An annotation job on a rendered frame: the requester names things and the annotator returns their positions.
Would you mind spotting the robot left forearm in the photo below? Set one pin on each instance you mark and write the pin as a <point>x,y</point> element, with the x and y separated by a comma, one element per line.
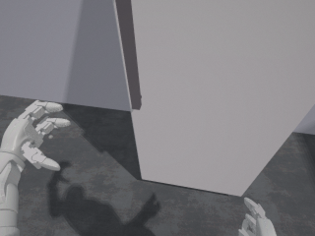
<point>11,167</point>

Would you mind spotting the handle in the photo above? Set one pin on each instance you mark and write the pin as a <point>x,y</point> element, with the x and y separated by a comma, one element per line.
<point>126,26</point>

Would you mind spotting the fridge door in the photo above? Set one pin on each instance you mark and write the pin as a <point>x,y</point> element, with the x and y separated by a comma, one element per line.
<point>223,83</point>

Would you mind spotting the robot right hand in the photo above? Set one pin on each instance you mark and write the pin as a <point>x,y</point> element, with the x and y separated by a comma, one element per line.
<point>260,224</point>

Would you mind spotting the robot left hand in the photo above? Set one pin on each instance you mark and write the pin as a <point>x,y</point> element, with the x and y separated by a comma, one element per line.
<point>17,136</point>

